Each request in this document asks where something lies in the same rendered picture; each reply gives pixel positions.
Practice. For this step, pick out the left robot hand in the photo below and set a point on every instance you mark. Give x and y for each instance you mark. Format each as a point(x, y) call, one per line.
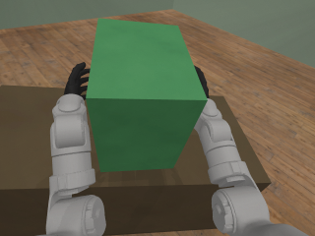
point(75, 81)

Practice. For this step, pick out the right robot hand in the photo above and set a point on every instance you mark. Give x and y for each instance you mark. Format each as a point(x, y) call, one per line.
point(203, 81)

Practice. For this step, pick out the pedestal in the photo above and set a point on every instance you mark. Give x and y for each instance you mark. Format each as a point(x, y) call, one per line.
point(134, 201)

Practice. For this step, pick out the left robot upper arm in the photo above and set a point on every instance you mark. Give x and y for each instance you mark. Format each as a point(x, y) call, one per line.
point(76, 216)

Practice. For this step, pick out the right robot forearm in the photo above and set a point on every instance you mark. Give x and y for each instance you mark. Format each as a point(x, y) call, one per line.
point(225, 166)

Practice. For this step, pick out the left robot forearm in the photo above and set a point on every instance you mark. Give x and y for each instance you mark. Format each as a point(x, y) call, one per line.
point(70, 144)

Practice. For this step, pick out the right robot upper arm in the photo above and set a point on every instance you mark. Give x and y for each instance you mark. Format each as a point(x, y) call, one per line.
point(242, 211)

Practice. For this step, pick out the carton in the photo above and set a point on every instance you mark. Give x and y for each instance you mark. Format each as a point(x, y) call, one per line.
point(144, 95)

